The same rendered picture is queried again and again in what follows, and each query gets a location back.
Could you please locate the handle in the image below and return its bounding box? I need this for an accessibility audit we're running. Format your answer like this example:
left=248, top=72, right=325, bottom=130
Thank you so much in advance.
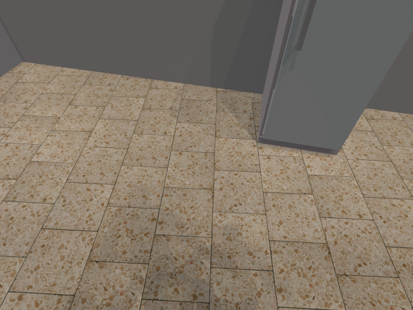
left=296, top=0, right=317, bottom=51

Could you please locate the fridge door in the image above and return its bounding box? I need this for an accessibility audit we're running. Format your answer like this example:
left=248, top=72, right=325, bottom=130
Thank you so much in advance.
left=263, top=0, right=413, bottom=150

